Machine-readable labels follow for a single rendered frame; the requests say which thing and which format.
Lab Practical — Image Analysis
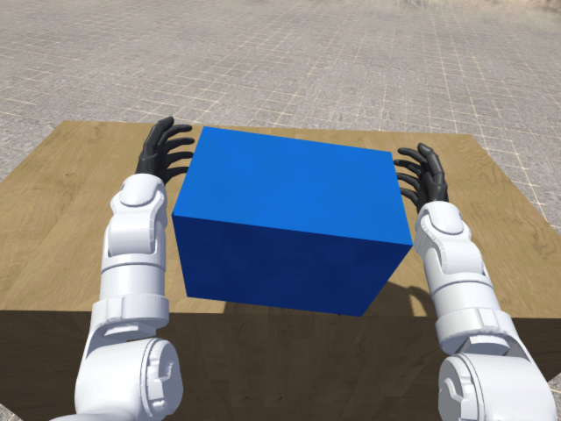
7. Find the carton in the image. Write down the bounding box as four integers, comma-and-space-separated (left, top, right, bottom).
172, 126, 413, 317

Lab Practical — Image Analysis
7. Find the robot right forearm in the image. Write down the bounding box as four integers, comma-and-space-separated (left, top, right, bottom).
413, 201, 557, 421

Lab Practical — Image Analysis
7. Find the left robot hand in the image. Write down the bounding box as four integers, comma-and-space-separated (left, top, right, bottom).
135, 116, 195, 187

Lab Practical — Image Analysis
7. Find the left robot upper arm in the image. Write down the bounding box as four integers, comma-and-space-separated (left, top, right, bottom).
49, 338, 183, 421

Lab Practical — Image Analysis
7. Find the pedestal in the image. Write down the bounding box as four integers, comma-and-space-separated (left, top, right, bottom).
0, 120, 561, 421

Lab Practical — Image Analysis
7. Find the right robot hand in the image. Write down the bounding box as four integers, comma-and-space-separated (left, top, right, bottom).
394, 143, 449, 214

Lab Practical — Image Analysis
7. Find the right robot upper arm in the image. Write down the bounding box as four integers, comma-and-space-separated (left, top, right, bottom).
438, 353, 556, 421

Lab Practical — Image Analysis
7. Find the robot left forearm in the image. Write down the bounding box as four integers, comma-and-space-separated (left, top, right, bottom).
75, 174, 169, 414

